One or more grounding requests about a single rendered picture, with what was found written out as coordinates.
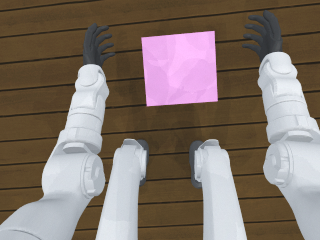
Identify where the right robot upper arm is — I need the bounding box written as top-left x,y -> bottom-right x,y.
263,140 -> 320,240

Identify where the robot right foot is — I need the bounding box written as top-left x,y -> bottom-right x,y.
189,140 -> 204,189

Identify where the right robot forearm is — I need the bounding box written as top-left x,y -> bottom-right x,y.
257,52 -> 320,144

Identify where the robot right thigh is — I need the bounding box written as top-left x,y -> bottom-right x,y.
194,145 -> 247,240

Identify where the carton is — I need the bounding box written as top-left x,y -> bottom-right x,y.
141,31 -> 218,107

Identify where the left robot upper arm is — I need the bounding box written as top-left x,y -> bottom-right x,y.
0,152 -> 106,240

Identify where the right robot hand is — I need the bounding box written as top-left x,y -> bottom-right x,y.
242,10 -> 283,63

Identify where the left robot hand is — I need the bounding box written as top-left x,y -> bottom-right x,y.
82,23 -> 116,69

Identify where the left robot forearm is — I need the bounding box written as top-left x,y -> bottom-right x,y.
41,64 -> 109,193

